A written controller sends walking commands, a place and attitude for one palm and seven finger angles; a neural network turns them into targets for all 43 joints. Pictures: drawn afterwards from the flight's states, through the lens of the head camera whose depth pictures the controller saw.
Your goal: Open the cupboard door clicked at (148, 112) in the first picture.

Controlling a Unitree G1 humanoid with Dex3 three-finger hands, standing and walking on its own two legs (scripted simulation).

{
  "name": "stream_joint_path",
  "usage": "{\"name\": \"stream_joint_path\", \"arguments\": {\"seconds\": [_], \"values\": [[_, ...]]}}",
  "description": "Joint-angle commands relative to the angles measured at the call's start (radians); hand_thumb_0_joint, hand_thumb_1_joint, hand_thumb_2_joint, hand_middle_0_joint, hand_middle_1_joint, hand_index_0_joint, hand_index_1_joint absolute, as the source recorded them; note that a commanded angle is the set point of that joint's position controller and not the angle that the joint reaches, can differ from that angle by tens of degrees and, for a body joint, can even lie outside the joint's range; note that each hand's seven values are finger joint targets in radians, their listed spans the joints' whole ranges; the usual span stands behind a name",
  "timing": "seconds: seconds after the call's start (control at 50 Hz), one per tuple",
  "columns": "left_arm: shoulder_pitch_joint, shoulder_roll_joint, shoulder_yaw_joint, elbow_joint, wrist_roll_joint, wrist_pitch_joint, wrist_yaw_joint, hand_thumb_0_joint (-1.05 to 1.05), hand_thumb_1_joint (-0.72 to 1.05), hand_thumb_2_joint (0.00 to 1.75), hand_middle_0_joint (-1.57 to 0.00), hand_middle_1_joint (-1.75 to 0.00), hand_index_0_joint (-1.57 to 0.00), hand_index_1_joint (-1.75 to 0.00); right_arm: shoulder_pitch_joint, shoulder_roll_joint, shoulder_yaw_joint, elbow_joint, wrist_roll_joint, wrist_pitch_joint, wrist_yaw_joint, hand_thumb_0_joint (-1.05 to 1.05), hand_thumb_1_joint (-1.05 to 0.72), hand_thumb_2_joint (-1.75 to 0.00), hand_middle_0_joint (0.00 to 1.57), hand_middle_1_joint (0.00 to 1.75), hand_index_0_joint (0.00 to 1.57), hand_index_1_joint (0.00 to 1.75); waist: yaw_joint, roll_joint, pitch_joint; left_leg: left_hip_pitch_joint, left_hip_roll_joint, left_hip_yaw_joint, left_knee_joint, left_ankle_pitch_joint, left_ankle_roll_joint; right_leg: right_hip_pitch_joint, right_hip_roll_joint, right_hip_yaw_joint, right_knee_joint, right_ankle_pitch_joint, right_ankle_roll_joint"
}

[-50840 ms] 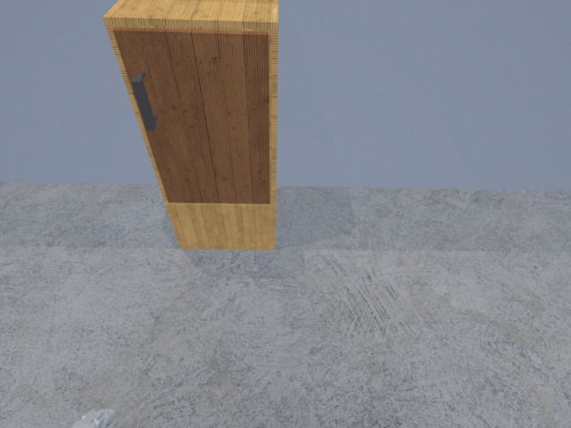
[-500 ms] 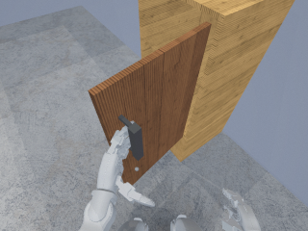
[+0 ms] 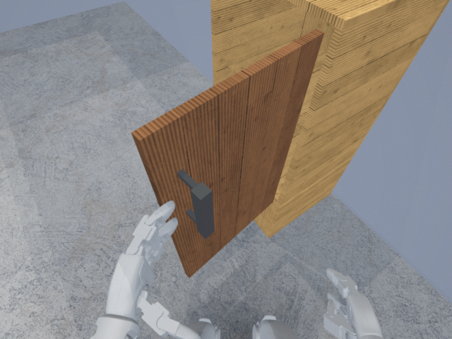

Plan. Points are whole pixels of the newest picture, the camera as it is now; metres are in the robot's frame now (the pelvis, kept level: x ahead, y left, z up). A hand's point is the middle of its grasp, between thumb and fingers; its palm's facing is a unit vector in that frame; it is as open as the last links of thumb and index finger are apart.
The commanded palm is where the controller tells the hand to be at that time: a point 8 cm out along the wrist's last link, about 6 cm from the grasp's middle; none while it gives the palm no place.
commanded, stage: slide the hand sideways off the handle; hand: left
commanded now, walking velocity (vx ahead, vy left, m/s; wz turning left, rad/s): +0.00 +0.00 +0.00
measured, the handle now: (195, 205) +0.33 +0.08 +0.06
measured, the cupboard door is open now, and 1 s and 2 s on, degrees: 98 98 98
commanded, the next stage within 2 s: draw the hand back to the body in 0.22 s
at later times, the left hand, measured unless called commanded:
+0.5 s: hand (147, 281) +0.20 +0.13 +0.08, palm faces -0.03 -1.00 -0.09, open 16.3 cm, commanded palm +0.16 +0.19 +0.09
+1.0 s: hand (72, 266) +0.19 +0.20 +0.15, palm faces +0.22 -0.93 -0.30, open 15.1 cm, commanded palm +0.16 +0.24 +0.18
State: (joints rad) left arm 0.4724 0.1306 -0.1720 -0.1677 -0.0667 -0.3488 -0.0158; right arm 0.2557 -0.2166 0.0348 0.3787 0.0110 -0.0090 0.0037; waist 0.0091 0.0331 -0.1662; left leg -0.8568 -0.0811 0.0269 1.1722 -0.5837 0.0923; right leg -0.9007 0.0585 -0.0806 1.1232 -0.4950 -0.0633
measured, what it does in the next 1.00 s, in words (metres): rises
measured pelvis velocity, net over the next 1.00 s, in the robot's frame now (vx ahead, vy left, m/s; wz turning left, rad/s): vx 0.01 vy -0.01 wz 0.01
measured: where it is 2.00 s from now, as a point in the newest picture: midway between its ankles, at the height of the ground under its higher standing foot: outside the picture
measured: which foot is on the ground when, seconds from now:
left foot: down 0.00-1.00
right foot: down 0.00-1.00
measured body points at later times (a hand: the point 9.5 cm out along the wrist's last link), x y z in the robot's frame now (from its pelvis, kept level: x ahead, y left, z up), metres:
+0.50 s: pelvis -0.01 -0.03 +0.00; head +0.04 -0.03 +0.45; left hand +0.19 +0.18 +0.09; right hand +0.18 -0.24 -0.07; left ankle -0.01 +0.06 -0.65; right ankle +0.03 -0.09 -0.65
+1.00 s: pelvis +0.01 -0.01 +0.05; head +0.01 -0.02 +0.50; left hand +0.17 +0.24 +0.17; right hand +0.20 -0.23 -0.01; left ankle -0.01 +0.06 -0.65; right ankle +0.03 -0.09 -0.65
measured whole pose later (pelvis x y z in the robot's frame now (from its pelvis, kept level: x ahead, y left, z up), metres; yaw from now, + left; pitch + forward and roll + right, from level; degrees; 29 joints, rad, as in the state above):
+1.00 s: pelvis +0.01 -0.01 +0.05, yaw +1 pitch +6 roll -2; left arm 0.63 0.31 0.13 -0.41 -0.10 -0.08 0.06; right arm 0.29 -0.23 0.04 0.43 0.04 -0.07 -0.10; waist 0.03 0.07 -0.15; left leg -0.49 -0.06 -0.01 0.86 -0.47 0.08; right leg -0.52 0.09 -0.08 0.78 -0.38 -0.08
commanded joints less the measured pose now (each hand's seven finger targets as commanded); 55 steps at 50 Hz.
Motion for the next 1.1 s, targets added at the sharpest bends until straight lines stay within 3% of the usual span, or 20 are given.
{"name": "stream_joint_path", "arguments": {"seconds": [0.0, 0.16, 0.2, 0.26, 0.3, 0.34, 0.38, 0.42, 0.54, 0.62, 0.74, 0.8, 0.82, 0.84, 0.86, 0.88, 0.92, 0.94, 1.02, 1.08], "values": [[0.036, 0.047, 0.074, -0.245, -0.039, -0.082, -0.018, 0.0, -0.5, 0.3, -0.15, -0.3, -0.15, -0.3, -0.041, -0.117, -0.061, -0.159, 0.007, -0.064, -0.017, 0.0, -0.9, -0.9, 0.2, 0.3, 0.2, 0.3, -0.008, -0.039, -0.198, 0.087, 0.061, -0.127, -0.182, 0.335, -0.117, 0.183, -0.026, 0.054, -0.114, 0.247, 0.019], [0.088, 0.09, 0.116, -0.276, -0.081, -0.096, -0.093, 0.0, -0.5, 0.3, -0.15, -0.3, -0.15, -0.3, -0.049, -0.124, -0.065, -0.162, 0.012, -0.087, -0.034, 0.0, -0.9, -0.9, 0.2, 0.3, 0.2, 0.3, -0.014, -0.031, -0.187, 0.029, 0.05, -0.112, -0.152, 0.265, -0.097, 0.184, -0.028, 0.076, -0.127, 0.208, 0.023], [0.053, 0.086, 0.098, -0.289, -0.085, -0.095, -0.11, 0.0, -0.5, 0.3, -0.15, -0.3, -0.15, -0.3, -0.05, -0.13, -0.062, -0.165, 0.012, -0.094, -0.038, 0.0, -0.9, -0.9, 0.2, 0.3, 0.2, 0.3, -0.026, -0.007, -0.176, 0.021, 0.051, -0.116, -0.146, 0.233, -0.094, 0.154, -0.03, 0.077, -0.128, 0.17, 0.025], [-0.005, 0.105, 0.116, -0.273, -0.093, -0.086, -0.117, 0.0, -0.5, 0.3, -0.15, -0.3, -0.15, -0.3, -0.049, -0.132, -0.058, -0.154, 0.01, -0.108, -0.045, 0.0, -0.9, -0.9, 0.2, 0.3, 0.2, 0.3, -0.041, -0.033, -0.154, -0.021, 0.05, -0.11, -0.123, 0.17, -0.08, 0.139, -0.034, 0.097, -0.148, 0.099, 0.028], [0.008, 0.124, 0.153, -0.25, -0.099, -0.077, -0.113, 0.0, -0.5, 0.3, -0.15, -0.3, -0.15, -0.3, -0.048, -0.131, -0.059, -0.155, 0.012, -0.111, -0.05, 0.0, -0.9, -0.9, 0.2, 0.3, 0.2, 0.3, -0.032, -0.054, -0.16, -0.043, 0.051, -0.101, -0.117, 0.141, -0.076, 0.155, -0.038, 0.116, -0.166, 0.053, 0.031], [0.027, 0.201, 0.238, -0.322, -0.115, -0.062, -0.101, 0.0, -0.5, 0.3, -0.15, -0.3, -0.15, -0.3, -0.045, -0.128, -0.06, -0.168, 0.016, -0.107, -0.053, 0.0, -0.9, -0.9, 0.2, 0.3, 0.2, 0.3, 0.004, -0.026, -0.229, -0.029, 0.046, -0.089, -0.13, 0.171, -0.073, 0.248, -0.042, 0.146, -0.188, 0.07, 0.029], [0.058, 0.226, 0.277, -0.38, -0.125, -0.039, -0.093, 0.0, -0.5, 0.3, -0.15, -0.3, -0.15, -0.3, -0.048, -0.118, -0.057, -0.181, 0.025, -0.099, -0.056, 0.0, -0.9, -0.9, 0.2, 0.3, 0.2, 0.3, 0.025, 0.013, -0.273, 0.024, 0.041, -0.08, -0.158, 0.218, -0.073, 0.321, -0.045, 0.153, -0.207, 0.137, 0.031], [0.085, 0.221, 0.291, -0.39, -0.14, -0.01, -0.092, 0.0, -0.5, 0.3, -0.15, -0.3, -0.15, -0.3, -0.044, -0.114, -0.053, -0.182, 0.034, -0.092, -0.059, 0.0, -0.9, -0.9, 0.2, 0.3, 0.2, 0.3, 0.019, 0.026, -0.25, 0.053, 0.04, -0.077, -0.187, 0.241, -0.073, 0.35, -0.044, 0.143, -0.233, 0.186, 0.037], [0.116, 0.187, 0.295, -0.286, -0.202, 0.051, -0.169, 0.0, -0.5, 0.3, -0.15, -0.3, -0.15, -0.3, -0.053, -0.133, -0.042, -0.16, 0.046, -0.1, -0.074, 0.0, -0.9, -0.9, 0.2, 0.3, 0.2, 0.3, -0.035, -0.083, -0.092, 0.042, 0.054, -0.09, -0.214, 0.2, -0.068, 0.371, -0.07, 0.178, -0.346, 0.176, 0.072], [0.111, 0.24, 0.334, -0.326, -0.224, 0.055, -0.221, 0.0, -0.5, 0.3, -0.15, -0.3, -0.15, -0.3, -0.043, -0.14, -0.042, -0.161, 0.044, -0.122, -0.079, 0.0, -0.9, -0.9, 0.2, 0.3, 0.2, 0.3, -0.025, -0.052, -0.099, 0.099, 0.058, -0.091, -0.246, 0.221, -0.067, 0.391, -0.072, 0.168, -0.367, 0.187, 0.069], [0.086, 0.308, 0.439, -0.395, -0.251, 0.042, -0.204, 0.0, -0.43, 0.33, -0.15, -0.3, -0.15, -0.3, -0.051, -0.136, -0.041, -0.148, 0.05, -0.147, -0.08, 0.0, -0.9, -0.9, 0.2, 0.3, 0.2, 0.3, 0.005, 0.024, -0.105, 0.178, 0.062, -0.092, -0.294, 0.264, -0.072, 0.433, -0.058, 0.146, -0.387, 0.178, 0.049], [0.103, 0.276, 0.423, -0.39, -0.261, 0.058, -0.207, 0.0, -0.32, 0.37, -0.16, -0.3, -0.16, -0.3, -0.058, -0.131, -0.039, -0.141, 0.058, -0.161, -0.079, 0.0, -0.9, -0.9, 0.2, 0.3, 0.2, 0.3, 0.006, 0.044, -0.084, 0.225, 0.063, -0.096, -0.331, 0.282, -0.076, 0.433, -0.05, 0.118, -0.399, 0.2, 0.046], [0.097, 0.426, 0.457, -0.46, -0.094, 0.121, -0.052, 0.0, -0.29, 0.39, -0.16, -0.3, -0.16, -0.3, -0.055, -0.125, -0.056, -0.138, 0.032, -0.138, -0.104, 0.0, -0.9, -0.9, 0.2, 0.3, 0.2, 0.3, 0.054, 0.048, -0.096, 0.244, 0.085, -0.09, -0.385, 0.28, -0.07, 0.469, -0.084, 0.186, -0.458, 0.176, 0.026], [0.132, 0.357, 0.43, -0.442, -0.075, 0.168, 0.022, 0.0, -0.26, 0.4, -0.16, -0.3, -0.16, -0.3, -0.047, -0.106, -0.05, -0.127, 0.027, -0.129, -0.112, 0.0, -0.9, -0.9, 0.2, 0.3, 0.2, 0.3, 0.03, 0.018, -0.04, 0.239, 0.077, -0.085, -0.391, 0.256, -0.07, 0.467, -0.093, 0.2, -0.507, 0.128, 0.03], [0.138, 0.292, 0.374, -0.444, -0.065, 0.191, 0.048, 0.0, -0.22, 0.42, -0.16, -0.3, -0.16, -0.3, -0.051, -0.109, -0.048, -0.128, 0.026, -0.124, -0.113, 0.0, -0.9, -0.9, 0.2, 0.3, 0.2, 0.3, 0.014, 0.006, 0.0, 0.253, 0.078, -0.082, -0.393, 0.25, -0.071, 0.447, -0.099, 0.196, -0.525, 0.112, 0.034], [0.161, 0.266, 0.356, -0.419, -0.047, 0.21, 0.072, 0.0, -0.18, 0.43, -0.16, -0.3, -0.16, -0.3, -0.046, -0.104, -0.047, -0.114, 0.026, -0.115, -0.111, 0.0, -0.9, -0.9, 0.2, 0.3, 0.2, 0.3, 0.012, 0.035, 0.031, 0.286, 0.083, -0.076, -0.406, 0.252, -0.068, 0.445, -0.097, 0.183, -0.536, 0.119, 0.032], [0.159, 0.281, 0.363, -0.435, -0.024, 0.225, 0.108, 0.0, -0.12, 0.47, -0.16, -0.3, -0.16, -0.3, -0.053, -0.111, -0.042, -0.104, 0.026, -0.105, -0.11, 0.0, -0.9, -0.9, 0.2, 0.3, 0.2, 0.3, 0.016, 0.035, 0.026, 0.344, 0.09, -0.09, -0.454, 0.282, -0.063, 0.471, -0.082, 0.135, -0.527, 0.171, 0.029], [0.152, 0.306, 0.382, -0.439, -0.015, 0.23, 0.122, 0.0, -0.08, 0.48, -0.16, -0.3, -0.16, -0.3, -0.061, -0.114, -0.043, -0.096, 0.024, -0.106, -0.112, 0.0, -0.9, -0.9, 0.2, 0.3, 0.2, 0.3, 0.023, 0.0, 0.008, 0.356, 0.09, -0.091, -0.468, 0.316, -0.059, 0.508, -0.077, 0.124, -0.528, 0.214, 0.03], [0.074, 0.337, 0.401, -0.494, 0.013, 0.23, 0.157, 0.0, 0.06, 0.54, -0.17, -0.3, -0.17, -0.3, -0.067, -0.116, -0.031, -0.078, 0.019, -0.123, -0.116, 0.0, -0.9, -0.9, 0.2, 0.3, 0.2, 0.3, 0.026, 0.046, -0.003, 0.455, 0.103, -0.117, -0.549, 0.391, -0.07, 0.552, -0.069, 0.094, -0.525, 0.269, 0.028], [0.055, 0.361, 0.442, -0.487, 0.016, 0.238, 0.169, 0.0, 0.17, 0.58, -0.17, -0.3, -0.17, -0.3, -0.078, -0.116, -0.028, -0.052, 0.016, -0.136, -0.119, 0.0, -0.9, -0.9, 0.2, 0.3, 0.2, 0.3, 0.032, 0.024, 0.023, 0.49, 0.11, -0.127, -0.588, 0.445, -0.08, 0.587, -0.066, 0.088, -0.547, 0.296, 0.028]]}}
